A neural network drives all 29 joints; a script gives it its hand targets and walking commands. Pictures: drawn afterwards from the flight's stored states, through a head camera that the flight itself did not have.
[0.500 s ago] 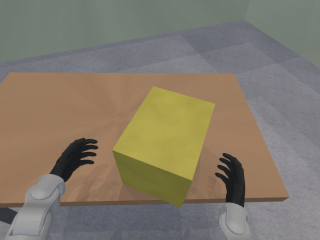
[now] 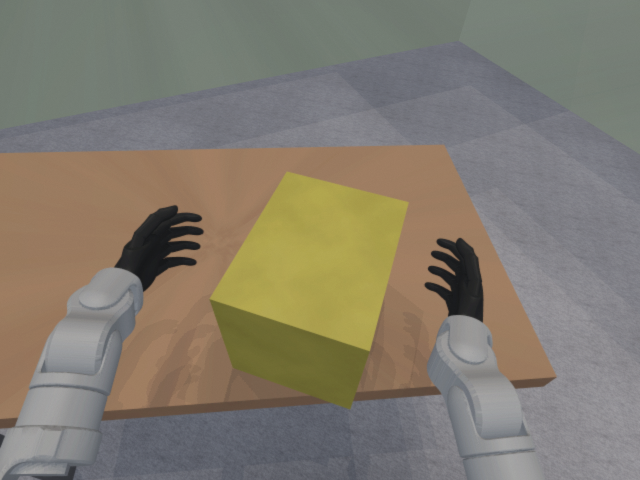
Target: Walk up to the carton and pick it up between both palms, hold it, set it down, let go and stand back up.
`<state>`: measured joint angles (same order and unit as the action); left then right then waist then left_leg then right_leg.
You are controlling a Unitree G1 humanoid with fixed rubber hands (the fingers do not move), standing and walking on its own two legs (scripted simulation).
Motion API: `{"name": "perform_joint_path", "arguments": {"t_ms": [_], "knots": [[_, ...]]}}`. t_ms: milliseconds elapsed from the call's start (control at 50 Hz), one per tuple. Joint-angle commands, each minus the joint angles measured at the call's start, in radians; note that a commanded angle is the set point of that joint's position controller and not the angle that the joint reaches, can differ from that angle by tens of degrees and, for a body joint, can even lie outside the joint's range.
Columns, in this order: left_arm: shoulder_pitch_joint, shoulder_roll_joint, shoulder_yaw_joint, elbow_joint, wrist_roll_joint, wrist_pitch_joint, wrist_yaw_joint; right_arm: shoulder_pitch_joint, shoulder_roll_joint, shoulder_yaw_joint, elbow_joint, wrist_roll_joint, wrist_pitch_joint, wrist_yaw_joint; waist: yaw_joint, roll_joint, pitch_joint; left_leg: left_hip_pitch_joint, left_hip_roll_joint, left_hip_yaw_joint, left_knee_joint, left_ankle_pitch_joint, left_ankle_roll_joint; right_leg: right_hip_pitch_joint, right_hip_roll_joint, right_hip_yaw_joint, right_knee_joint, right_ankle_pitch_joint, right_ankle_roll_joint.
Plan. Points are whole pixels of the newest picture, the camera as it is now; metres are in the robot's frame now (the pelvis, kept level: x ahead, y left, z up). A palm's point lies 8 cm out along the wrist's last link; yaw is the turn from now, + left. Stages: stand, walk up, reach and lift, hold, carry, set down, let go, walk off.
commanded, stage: reach and lift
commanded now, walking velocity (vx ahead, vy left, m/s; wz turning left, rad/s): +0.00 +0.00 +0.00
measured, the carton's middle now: (317, 287) +0.39 +0.00 -0.01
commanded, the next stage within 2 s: none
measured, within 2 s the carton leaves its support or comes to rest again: neither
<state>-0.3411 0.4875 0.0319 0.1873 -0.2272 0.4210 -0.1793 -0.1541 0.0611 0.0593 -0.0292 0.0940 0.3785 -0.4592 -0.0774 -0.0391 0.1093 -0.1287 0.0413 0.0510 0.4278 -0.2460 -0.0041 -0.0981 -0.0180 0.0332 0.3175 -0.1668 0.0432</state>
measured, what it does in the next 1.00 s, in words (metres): stands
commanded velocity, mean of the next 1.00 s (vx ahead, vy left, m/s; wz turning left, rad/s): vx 0.00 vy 0.00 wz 0.00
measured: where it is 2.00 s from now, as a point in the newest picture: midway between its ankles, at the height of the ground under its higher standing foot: outside the picture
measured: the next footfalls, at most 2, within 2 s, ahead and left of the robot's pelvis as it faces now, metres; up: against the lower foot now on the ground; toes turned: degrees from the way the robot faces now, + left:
none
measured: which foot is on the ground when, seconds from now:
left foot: down 0.00-1.00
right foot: down 0.00-1.00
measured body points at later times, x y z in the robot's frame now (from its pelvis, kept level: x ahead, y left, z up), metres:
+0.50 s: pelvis +0.00 +0.00 +0.00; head +0.02 +0.02 +0.45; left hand +0.43 +0.19 +0.12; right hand +0.34 -0.17 +0.11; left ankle -0.01 +0.11 -0.74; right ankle +0.01 -0.15 -0.74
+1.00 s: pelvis -0.01 +0.01 -0.02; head +0.05 +0.04 +0.43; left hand +0.44 +0.15 +0.02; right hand +0.35 -0.15 +0.01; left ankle -0.01 +0.11 -0.74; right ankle +0.01 -0.15 -0.74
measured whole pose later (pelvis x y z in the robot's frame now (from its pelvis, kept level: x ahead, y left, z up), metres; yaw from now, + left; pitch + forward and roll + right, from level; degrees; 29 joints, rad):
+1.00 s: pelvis -0.01 +0.01 -0.02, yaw +1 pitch +13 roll -2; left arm -0.79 0.28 0.01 1.11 -0.12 -0.08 -0.11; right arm -0.59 0.09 0.02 0.95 0.11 -0.23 -0.42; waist -0.16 -0.01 -0.10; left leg -0.56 0.04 0.02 0.61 -0.27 0.00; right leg -0.50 -0.02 0.01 0.47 -0.19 0.05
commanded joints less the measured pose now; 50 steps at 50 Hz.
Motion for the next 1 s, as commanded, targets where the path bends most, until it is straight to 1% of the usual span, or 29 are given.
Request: {"name": "perform_joint_path", "arguments": {"t_ms": [0,40,60,120,140,240,280,320,340,360,380,460,480,500,520,540,560,600,620,640,660,680,740,760,820,860,880,940,980], "knots": [[-0.385,0.188,0.056,-0.036,-0.055,-0.04,-0.003,-0.238,-0.098,-0.061,-0.124,0.12,-0.012,0.012,-0.054,0.117,-0.401,0.004,-0.01,0.034,-0.083,0.246,0.011,0.192,0.009,-0.023,0.02,0.353,-0.028],[-0.412,0.193,0.067,-0.047,-0.054,-0.04,-0.005,-0.271,-0.109,-0.05,-0.155,0.13,-0.019,0.015,-0.033,0.129,-0.46,0.007,-0.009,0.033,-0.073,0.286,0.009,0.211,0.011,-0.018,0.033,0.383,-0.033],[-0.464,0.196,0.06,-0.058,-0.05,-0.039,0.001,-0.305,-0.12,-0.074,-0.112,0.134,-0.013,0.016,-0.057,0.158,-0.433,0.032,-0.01,0.031,-0.071,0.315,0.0,0.19,0.016,-0.027,0.028,0.376,-0.029],[-0.511,0.222,0.081,0.053,-0.036,-0.036,-0.002,-0.364,-0.113,-0.072,-0.057,0.124,-0.008,0.012,-0.046,0.128,-0.415,-0.029,-0.009,0.033,-0.083,0.212,0.013,0.203,0.011,-0.025,0.027,0.336,-0.028],[-0.532,0.231,0.078,0.044,-0.056,-0.029,0.001,-0.415,-0.127,-0.081,-0.118,0.13,-0.012,0.012,-0.043,0.116,-0.463,-0.031,-0.01,0.029,-0.082,0.237,0.017,0.217,0.013,-0.022,0.038,0.377,-0.028],[-0.569,0.199,0.066,0.088,-0.036,-0.034,0.002,-0.439,-0.115,-0.074,-0.05,0.147,-0.031,0.019,-0.07,0.145,-0.468,0.011,-0.015,0.028,-0.055,0.314,0.002,0.206,0.022,-0.037,0.038,0.432,-0.022],[-0.631,0.196,0.051,0.215,-0.029,-0.038,-0.005,-0.502,-0.107,-0.083,0.082,0.126,-0.019,0.021,-0.076,0.132,-0.415,-0.025,-0.015,0.025,-0.066,0.209,0.009,0.144,0.017,-0.04,0.03,0.36,-0.017],[-0.679,0.19,0.049,0.159,-0.04,-0.059,0.014,-0.568,-0.111,-0.094,0.001,0.127,-0.036,0.031,-0.064,0.122,-0.515,-0.01,-0.001,0.025,-0.078,0.237,0.011,0.181,0.028,-0.057,0.037,0.367,-0.026],[-0.721,0.184,0.021,0.236,-0.046,-0.075,0.016,-0.567,-0.115,-0.135,0.079,0.105,-0.046,0.027,-0.108,0.156,-0.499,-0.029,-0.008,0.024,-0.071,0.228,0.002,0.162,0.026,-0.051,0.037,0.351,-0.018],[-0.697,0.173,0.011,0.243,-0.053,-0.089,0.008,-0.574,-0.083,-0.105,0.059,0.112,-0.059,0.034,-0.093,0.123,-0.535,-0.049,-0.01,0.021,-0.054,0.244,0.014,0.188,0.022,-0.045,0.053,0.382,-0.021],[-0.687,0.177,0.018,0.249,-0.042,-0.101,0.015,-0.572,-0.096,-0.093,0.048,0.126,-0.069,0.043,-0.071,0.148,-0.544,-0.018,-0.011,0.022,-0.055,0.265,0.008,0.167,0.027,-0.05,0.049,0.385,-0.02],[-0.714,0.139,0.03,0.325,-0.008,-0.145,0.006,-0.561,-0.079,-0.098,0.189,0.106,-0.088,0.03,-0.106,0.128,-0.503,-0.004,-0.012,0.011,-0.042,0.291,0.011,0.173,0.03,-0.054,0.051,0.435,-0.01],[-0.708,0.124,0.005,0.428,-0.003,-0.165,-0.002,-0.551,-0.053,-0.099,0.272,0.096,-0.098,0.027,-0.13,0.102,-0.467,-0.035,-0.019,0.011,-0.057,0.214,0.022,0.145,0.031,-0.062,0.035,0.376,-0.006],[-0.729,0.113,-0.004,0.385,0.0,-0.165,-0.004,-0.582,-0.039,-0.092,0.246,0.102,-0.122,0.019,-0.126,0.126,-0.459,-0.025,-0.021,0.005,-0.043,0.251,0.019,0.154,0.032,-0.056,0.047,0.424,-0.009],[-0.718,0.108,0.004,0.494,0.0,-0.182,-0.005,-0.6,-0.036,-0.078,0.276,0.108,-0.141,0.025,-0.097,0.111,-0.429,-0.051,-0.022,0.011,-0.051,0.202,0.026,0.12,0.024,-0.054,0.035,0.36,-0.005],[-0.767,0.098,-0.006,0.497,0.0,-0.226,0.008,-0.637,-0.036,-0.085,0.316,0.109,-0.164,0.037,-0.092,0.154,-0.439,-0.066,-0.011,-0.004,-0.05,0.202,0.015,0.085,0.025,-0.063,0.043,0.303,-0.016],[-0.767,0.082,-0.01,0.461,0.015,-0.243,0.014,-0.632,-0.032,-0.082,0.327,0.101,-0.189,0.034,-0.096,0.135,-0.458,-0.047,-0.012,0.0,-0.034,0.222,0.016,0.094,0.033,-0.071,0.047,0.319,-0.017],[-0.737,0.051,-0.034,0.589,0.018,-0.285,0.014,-0.628,0.002,-0.071,0.367,0.083,-0.249,0.033,-0.108,0.119,-0.464,-0.106,-0.012,0.0,-0.019,0.179,0.026,0.069,0.027,-0.062,0.059,0.306,-0.017],[-0.731,0.042,-0.026,0.587,0.034,-0.313,0.015,-0.615,0.029,-0.031,0.352,0.09,-0.278,0.039,-0.07,0.132,-0.489,-0.118,-0.019,0.005,-0.006,0.211,0.027,0.082,0.021,-0.06,0.072,0.347,-0.007],[-0.763,0.03,-0.027,0.601,0.038,-0.337,0.022,-0.615,0.028,-0.054,0.403,0.065,-0.313,0.04,-0.085,0.137,-0.539,-0.137,-0.013,-0.002,0.002,0.188,0.03,0.045,0.029,-0.067,0.081,0.283,-0.011],[-0.767,0.03,-0.022,0.596,0.04,-0.364,0.029,-0.64,0.03,-0.044,0.404,0.072,-0.349,0.042,-0.078,0.13,-0.572,-0.119,-0.011,-0.005,0.02,0.233,0.032,0.038,0.026,-0.061,0.096,0.35,-0.004],[-0.777,0.009,-0.016,0.72,0.056,-0.39,0.031,-0.623,0.038,-0.051,0.538,0.058,-0.364,0.051,-0.094,0.124,-0.506,-0.153,-0.019,-0.002,0.03,0.185,0.031,-0.021,0.023,-0.064,0.094,0.298,-0.01],[-0.866,-0.016,-0.007,0.675,0.075,-0.48,0.051,-0.678,0.072,-0.065,0.57,0.051,-0.471,0.05,-0.072,0.172,-0.683,-0.144,-0.006,-0.014,0.085,0.246,0.007,-0.078,0.029,-0.072,0.13,0.329,-0.019],[-0.896,-0.038,-0.022,0.846,0.092,-0.496,0.051,-0.713,0.071,-0.102,0.693,0.017,-0.492,0.054,-0.101,0.166,-0.67,-0.214,-0.017,0.002,0.099,0.148,0.007,-0.145,0.022,-0.065,0.128,0.266,-0.011],[-0.946,-0.049,0.001,0.807,0.1,-0.557,0.064,-0.781,0.096,-0.067,0.71,0.024,-0.564,0.052,-0.079,0.14,-0.813,-0.276,-0.017,-0.004,0.141,0.188,0.017,-0.138,0.017,-0.059,0.184,0.343,-0.008],[-0.892,-0.062,0.009,0.791,0.129,-0.569,0.065,-0.747,0.113,-0.064,0.736,0.027,-0.62,0.043,-0.092,0.162,-0.87,-0.25,-0.026,-0.002,0.182,0.283,-0.002,-0.128,0.018,-0.057,0.199,0.47,-0.003],[-0.896,-0.061,0.027,0.845,0.16,-0.569,0.074,-0.758,0.085,-0.066,0.807,0.026,-0.644,0.048,-0.089,0.169,-0.851,-0.254,-0.022,-0.011,0.203,0.295,-0.013,-0.165,0.028,-0.067,0.212,0.456,-0.007],[-0.877,-0.115,0.031,0.769,0.182,-0.574,0.081,-0.742,0.089,-0.067,0.802,0.02,-0.7,0.037,-0.085,0.204,-0.919,-0.179,-0.018,-0.019,0.248,0.408,-0.042,-0.208,0.042,-0.08,0.217,0.513,-0.012],[-0.894,-0.11,0.042,0.918,0.194,-0.568,0.076,-0.771,0.07,-0.09,0.922,0.001,-0.7,0.032,-0.091,0.15,-0.816,-0.261,-0.024,-0.011,0.235,0.244,-0.026,-0.243,0.039,-0.081,0.205,0.378,-0.002]]}}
